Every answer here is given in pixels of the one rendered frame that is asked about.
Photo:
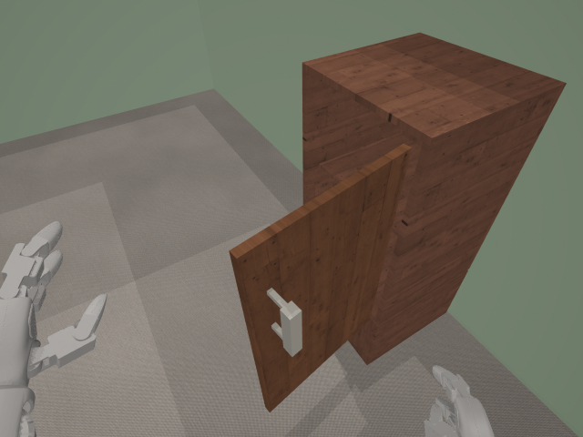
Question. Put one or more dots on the right robot hand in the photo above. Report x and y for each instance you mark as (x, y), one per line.
(466, 418)

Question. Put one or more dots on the left robot hand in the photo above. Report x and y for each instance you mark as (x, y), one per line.
(26, 274)

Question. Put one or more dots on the handle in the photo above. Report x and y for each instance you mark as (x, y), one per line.
(291, 323)

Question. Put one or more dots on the left robot forearm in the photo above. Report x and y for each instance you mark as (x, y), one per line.
(16, 404)

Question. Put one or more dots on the cupboard door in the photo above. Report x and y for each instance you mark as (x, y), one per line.
(326, 257)

